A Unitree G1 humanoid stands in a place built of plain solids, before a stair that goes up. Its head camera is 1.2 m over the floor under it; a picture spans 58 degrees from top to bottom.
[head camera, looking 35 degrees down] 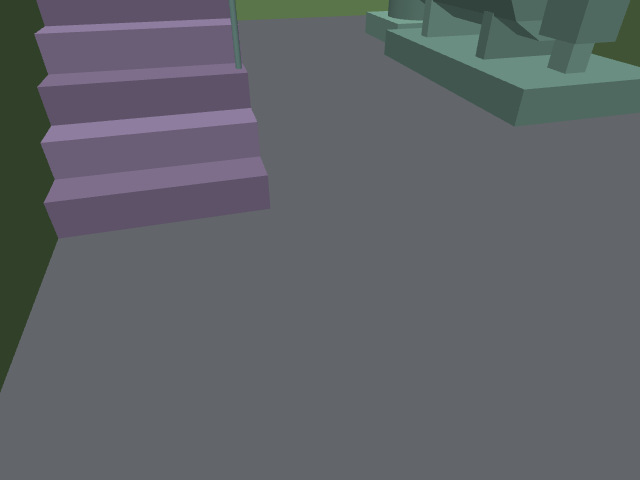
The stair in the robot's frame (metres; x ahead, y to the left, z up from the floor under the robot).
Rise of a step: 0.20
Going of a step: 0.24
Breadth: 1.04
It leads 16 degrees to the left of straight ahead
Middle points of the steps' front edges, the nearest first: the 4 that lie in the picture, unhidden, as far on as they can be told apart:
1.87 0.77 0.20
2.10 0.83 0.39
2.33 0.90 0.59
2.56 0.96 0.79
